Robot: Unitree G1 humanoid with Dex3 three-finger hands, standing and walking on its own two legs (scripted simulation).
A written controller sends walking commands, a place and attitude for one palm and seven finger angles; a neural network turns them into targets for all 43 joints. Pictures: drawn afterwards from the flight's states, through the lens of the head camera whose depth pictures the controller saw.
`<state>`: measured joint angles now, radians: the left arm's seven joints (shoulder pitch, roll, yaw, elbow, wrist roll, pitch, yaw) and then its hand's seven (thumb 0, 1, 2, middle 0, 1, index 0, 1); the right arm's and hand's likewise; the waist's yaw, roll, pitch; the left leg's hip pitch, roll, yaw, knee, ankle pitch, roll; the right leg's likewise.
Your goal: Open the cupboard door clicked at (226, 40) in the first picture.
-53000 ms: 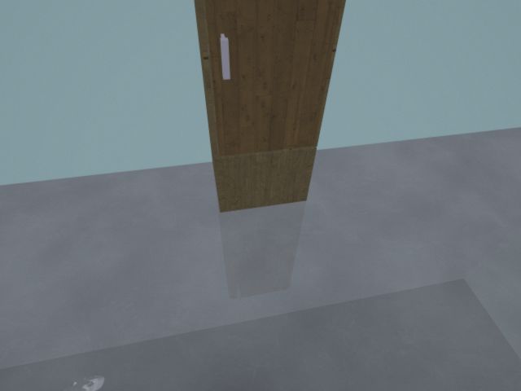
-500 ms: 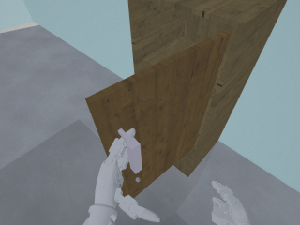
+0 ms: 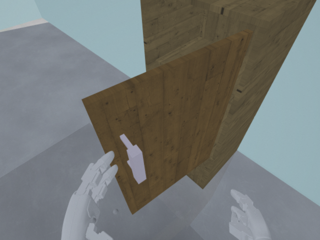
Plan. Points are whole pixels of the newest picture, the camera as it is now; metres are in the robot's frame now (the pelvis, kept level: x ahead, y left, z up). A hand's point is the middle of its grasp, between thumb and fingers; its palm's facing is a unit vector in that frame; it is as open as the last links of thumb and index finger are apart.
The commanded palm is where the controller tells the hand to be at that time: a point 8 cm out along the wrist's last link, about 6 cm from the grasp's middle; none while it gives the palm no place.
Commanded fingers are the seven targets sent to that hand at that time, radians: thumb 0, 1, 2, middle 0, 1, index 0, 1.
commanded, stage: slide the hand sideways off the handle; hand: left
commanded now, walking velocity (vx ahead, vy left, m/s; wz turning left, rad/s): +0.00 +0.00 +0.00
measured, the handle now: (132, 159) +0.28 +0.08 +0.10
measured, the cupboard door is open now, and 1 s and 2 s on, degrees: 82 81 81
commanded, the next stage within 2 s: draw the hand back to the body in 0.22 s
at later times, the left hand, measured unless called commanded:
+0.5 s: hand (86, 222) +0.15 +0.14 +0.11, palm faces +0.00 -1.00 -0.08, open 16.3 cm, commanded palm +0.11 +0.20 +0.12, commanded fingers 0.00 -0.50 0.30 -0.15 -0.30 -0.15 -0.30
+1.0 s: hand (37, 204) +0.16 +0.22 +0.15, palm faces +0.22 -0.93 -0.29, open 15.1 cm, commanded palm +0.12 +0.27 +0.17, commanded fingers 0.00 0.03 0.52 -0.17 -0.30 -0.17 -0.30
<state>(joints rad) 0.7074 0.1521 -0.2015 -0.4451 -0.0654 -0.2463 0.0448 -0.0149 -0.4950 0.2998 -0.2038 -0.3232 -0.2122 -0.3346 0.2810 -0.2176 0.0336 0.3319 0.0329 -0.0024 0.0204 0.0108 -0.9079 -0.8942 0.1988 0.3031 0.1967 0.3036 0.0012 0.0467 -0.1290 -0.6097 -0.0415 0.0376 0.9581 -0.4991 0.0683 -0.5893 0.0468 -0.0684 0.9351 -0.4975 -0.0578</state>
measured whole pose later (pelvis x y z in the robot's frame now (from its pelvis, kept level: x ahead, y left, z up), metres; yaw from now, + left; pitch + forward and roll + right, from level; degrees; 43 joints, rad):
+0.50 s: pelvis -0.01 -0.01 +0.00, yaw +1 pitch +9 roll -2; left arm 0.72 0.24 0.00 -0.46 -0.21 -0.28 -0.11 -0.02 -0.50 0.30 -0.15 -0.30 -0.15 -0.30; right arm 0.27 -0.22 0.01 0.38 0.07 -0.05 -0.04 0.01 -0.91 -0.89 0.20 0.30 0.20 0.30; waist 0.01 0.06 -0.15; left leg -0.66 -0.03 0.00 1.00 -0.49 0.06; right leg -0.62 0.06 -0.10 0.94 -0.48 -0.07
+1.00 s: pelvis +0.00 +0.02 +0.03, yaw +1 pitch +3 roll -3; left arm 0.71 0.30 0.11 -0.57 -0.10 -0.03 0.07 -0.01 -0.28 0.39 -0.16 -0.30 -0.16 -0.30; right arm 0.27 -0.22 0.04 0.45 0.05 -0.09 -0.08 0.01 -0.91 -0.89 0.20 0.30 0.20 0.30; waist 0.04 0.07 -0.11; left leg -0.41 -0.05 0.02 0.76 -0.41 0.09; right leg -0.36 0.04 -0.07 0.69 -0.39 -0.03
